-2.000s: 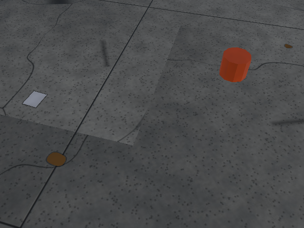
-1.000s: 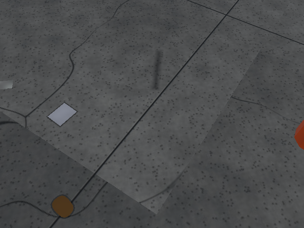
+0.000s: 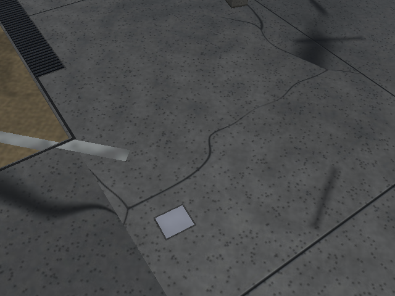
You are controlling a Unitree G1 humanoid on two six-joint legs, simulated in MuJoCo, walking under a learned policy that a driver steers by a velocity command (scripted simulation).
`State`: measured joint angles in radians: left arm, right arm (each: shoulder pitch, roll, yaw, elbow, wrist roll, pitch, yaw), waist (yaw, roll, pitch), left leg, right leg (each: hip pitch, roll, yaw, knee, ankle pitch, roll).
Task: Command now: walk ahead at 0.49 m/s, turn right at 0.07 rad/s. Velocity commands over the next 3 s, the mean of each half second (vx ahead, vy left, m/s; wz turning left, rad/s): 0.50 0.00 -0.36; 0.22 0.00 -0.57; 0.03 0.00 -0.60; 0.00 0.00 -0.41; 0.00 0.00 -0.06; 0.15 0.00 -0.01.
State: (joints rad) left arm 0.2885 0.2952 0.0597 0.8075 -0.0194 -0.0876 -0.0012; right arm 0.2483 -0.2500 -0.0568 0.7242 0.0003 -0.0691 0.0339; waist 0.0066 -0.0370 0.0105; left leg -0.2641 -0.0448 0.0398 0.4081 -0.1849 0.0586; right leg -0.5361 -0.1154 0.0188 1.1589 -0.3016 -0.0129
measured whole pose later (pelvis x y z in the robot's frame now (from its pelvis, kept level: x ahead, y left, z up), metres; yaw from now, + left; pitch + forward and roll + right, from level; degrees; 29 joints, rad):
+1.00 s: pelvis +0.48 -0.09 -0.01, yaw -33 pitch +2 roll +0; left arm 0.22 0.33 0.08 0.64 -0.02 0.06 0.04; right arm 0.09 -0.24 -0.04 0.68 -0.02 -0.02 -0.02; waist 0.01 -0.04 0.06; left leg -0.39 -0.01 0.03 0.47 -0.11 0.03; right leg -0.51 0.03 0.07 1.19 -0.49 0.07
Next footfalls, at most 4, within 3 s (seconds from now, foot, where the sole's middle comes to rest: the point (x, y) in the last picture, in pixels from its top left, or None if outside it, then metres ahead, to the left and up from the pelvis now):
0.36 right None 0.37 -0.16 -0.78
0.82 left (220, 249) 0.64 -0.06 -0.78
1.26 right None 0.44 -0.23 -0.78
1.74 left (230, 259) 0.61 -0.10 -0.78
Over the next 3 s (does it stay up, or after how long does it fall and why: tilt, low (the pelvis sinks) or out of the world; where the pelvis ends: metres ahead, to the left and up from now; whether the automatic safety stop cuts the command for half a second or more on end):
stays up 0.52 -0.17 -0.01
